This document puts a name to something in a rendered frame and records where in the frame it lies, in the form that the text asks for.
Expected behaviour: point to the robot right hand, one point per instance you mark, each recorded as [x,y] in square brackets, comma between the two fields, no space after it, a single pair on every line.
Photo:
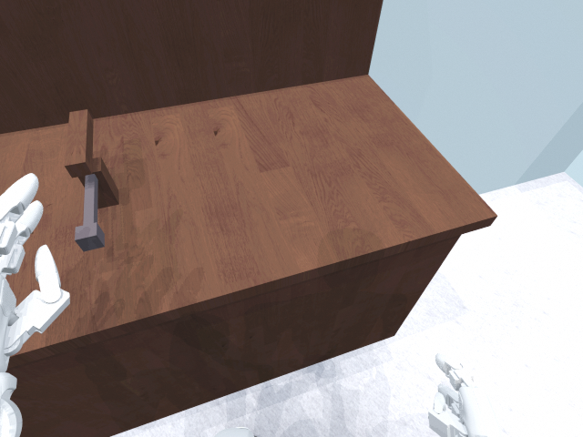
[472,413]

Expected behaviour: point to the tap lever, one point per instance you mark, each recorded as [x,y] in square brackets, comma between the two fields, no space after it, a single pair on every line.
[90,235]

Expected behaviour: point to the counter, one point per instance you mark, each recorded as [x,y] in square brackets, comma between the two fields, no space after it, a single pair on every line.
[265,205]

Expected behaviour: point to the robot left forearm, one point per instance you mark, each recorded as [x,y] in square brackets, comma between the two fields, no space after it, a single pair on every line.
[10,415]

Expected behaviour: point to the robot left hand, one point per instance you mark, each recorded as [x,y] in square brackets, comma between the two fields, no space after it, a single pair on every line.
[18,219]

